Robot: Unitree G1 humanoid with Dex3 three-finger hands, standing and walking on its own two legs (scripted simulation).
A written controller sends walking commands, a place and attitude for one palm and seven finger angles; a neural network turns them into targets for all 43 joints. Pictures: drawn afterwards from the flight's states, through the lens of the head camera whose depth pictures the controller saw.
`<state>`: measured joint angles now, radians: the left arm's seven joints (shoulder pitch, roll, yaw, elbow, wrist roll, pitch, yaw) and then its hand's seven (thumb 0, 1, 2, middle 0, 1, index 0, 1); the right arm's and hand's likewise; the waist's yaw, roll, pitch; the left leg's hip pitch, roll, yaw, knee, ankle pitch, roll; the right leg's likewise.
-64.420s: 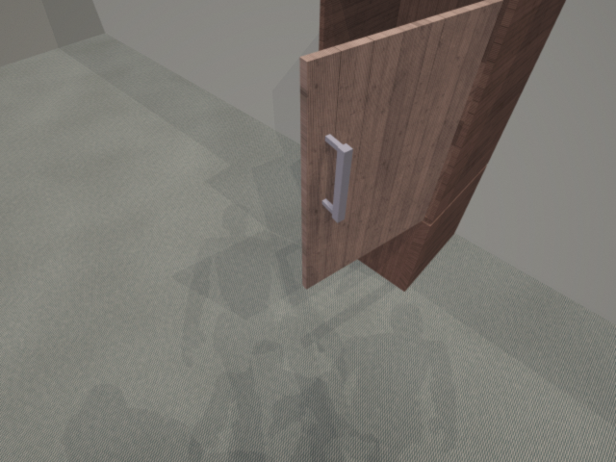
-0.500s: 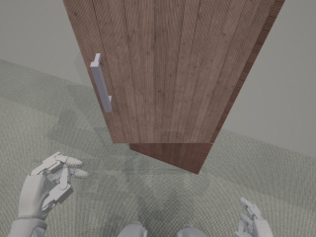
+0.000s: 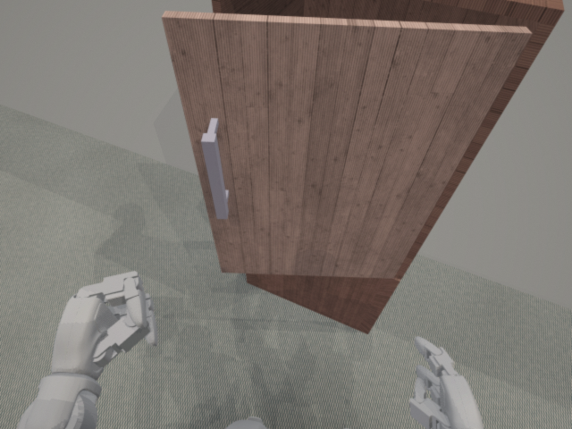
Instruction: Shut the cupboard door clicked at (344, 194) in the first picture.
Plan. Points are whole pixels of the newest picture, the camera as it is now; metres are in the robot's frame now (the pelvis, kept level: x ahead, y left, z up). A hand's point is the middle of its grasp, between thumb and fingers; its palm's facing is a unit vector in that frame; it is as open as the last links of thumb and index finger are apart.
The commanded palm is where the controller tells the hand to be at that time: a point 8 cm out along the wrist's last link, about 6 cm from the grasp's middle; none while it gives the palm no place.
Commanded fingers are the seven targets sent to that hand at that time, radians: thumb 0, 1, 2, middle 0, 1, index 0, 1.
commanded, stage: raise the hand and make a fist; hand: left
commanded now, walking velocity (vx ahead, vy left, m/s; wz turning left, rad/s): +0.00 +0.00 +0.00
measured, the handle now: (218, 172) +0.47 +0.15 +0.08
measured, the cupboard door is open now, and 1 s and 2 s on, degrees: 23 23 23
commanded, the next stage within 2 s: bring the fist close to the handle in 0.54 s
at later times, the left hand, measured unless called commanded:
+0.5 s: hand (160, 316) +0.23 +0.17 +0.09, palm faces +0.06 -1.00 -0.05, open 3.1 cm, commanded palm +0.20 +0.22 +0.09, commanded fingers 0.00 0.90 0.90 -1.30 -1.50 -1.30 -1.50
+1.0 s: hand (191, 275) +0.28 +0.15 +0.09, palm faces +0.04 -1.00 -0.04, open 3.1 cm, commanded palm +0.25 +0.20 +0.09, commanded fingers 0.00 0.90 0.90 -1.30 -1.50 -1.30 -1.50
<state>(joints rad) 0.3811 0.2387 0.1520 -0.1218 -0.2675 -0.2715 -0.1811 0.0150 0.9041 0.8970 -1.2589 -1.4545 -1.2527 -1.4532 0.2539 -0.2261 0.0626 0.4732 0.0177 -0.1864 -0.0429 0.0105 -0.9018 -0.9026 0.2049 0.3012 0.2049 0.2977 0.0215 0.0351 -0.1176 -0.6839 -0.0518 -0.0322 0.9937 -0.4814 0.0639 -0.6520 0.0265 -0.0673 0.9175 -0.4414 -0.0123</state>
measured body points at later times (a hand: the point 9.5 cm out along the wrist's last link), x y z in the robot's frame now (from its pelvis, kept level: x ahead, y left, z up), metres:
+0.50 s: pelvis +0.00 -0.02 +0.01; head +0.02 -0.02 +0.46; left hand +0.22 +0.22 +0.09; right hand +0.17 -0.25 -0.06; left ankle +0.01 +0.07 -0.68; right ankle +0.01 -0.12 -0.68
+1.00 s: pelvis +0.00 -0.03 +0.01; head +0.03 -0.04 +0.46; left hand +0.27 +0.20 +0.10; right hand +0.17 -0.26 -0.07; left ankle +0.01 +0.07 -0.68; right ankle +0.01 -0.12 -0.68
